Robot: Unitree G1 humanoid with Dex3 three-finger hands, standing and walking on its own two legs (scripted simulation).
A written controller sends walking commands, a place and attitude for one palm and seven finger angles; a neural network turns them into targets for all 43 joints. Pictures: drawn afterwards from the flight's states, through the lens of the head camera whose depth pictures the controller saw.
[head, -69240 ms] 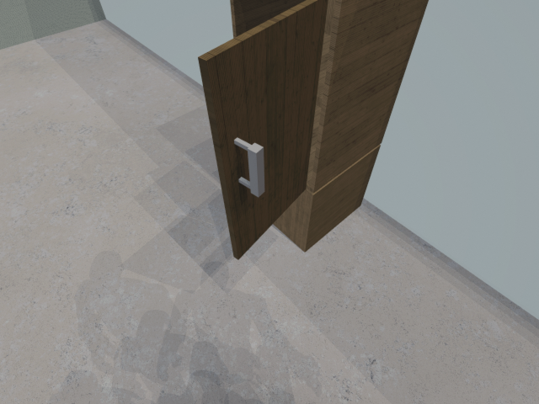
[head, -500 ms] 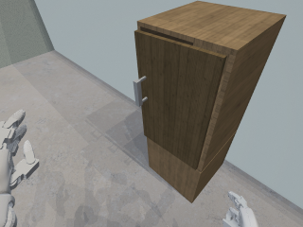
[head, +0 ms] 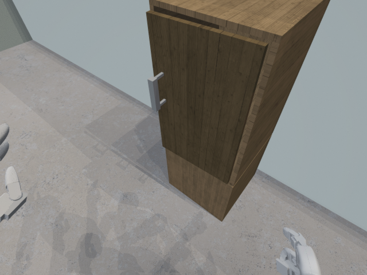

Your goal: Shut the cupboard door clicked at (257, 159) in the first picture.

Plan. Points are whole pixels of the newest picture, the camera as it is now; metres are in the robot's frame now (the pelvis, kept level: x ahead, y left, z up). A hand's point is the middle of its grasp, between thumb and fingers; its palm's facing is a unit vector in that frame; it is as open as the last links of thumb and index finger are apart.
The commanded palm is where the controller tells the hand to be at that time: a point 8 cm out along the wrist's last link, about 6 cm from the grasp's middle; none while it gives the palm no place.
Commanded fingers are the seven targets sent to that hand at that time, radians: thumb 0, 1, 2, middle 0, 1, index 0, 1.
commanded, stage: step back with the hand held close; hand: left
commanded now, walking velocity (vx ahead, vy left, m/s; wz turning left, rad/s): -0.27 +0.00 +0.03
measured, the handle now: (158, 91) +0.67 +0.13 +0.01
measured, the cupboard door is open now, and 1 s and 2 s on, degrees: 3 3 3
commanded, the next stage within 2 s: stop stepping back and stand still in 1.10 s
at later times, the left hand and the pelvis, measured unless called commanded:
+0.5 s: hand out of the picture +0.12 +0.26 +0.17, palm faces +0.49 -0.77 -0.40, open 7.5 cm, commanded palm +0.05 +0.30 +0.18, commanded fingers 0.00 0.90 0.90 -0.20 -0.30 -0.20 -0.30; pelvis -0.08 +0.00 -0.02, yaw +2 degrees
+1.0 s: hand out of the picture +0.05 +0.29 +0.17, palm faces +0.45 -0.78 -0.44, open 7.5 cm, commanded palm -0.02 +0.33 +0.18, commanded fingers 0.00 0.90 0.90 -0.20 -0.30 -0.20 -0.30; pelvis -0.14 +0.02 -0.01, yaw +3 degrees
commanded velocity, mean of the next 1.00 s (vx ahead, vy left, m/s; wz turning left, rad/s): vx -0.35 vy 0.00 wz -0.01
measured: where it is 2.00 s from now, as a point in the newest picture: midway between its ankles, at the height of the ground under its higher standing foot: outside the picture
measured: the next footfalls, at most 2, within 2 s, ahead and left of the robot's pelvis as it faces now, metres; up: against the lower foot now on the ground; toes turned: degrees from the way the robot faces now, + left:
right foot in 0.66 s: -0.08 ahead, -0.13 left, +0.00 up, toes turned +7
right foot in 1.24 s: -0.23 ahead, -0.11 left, +0.00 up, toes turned -2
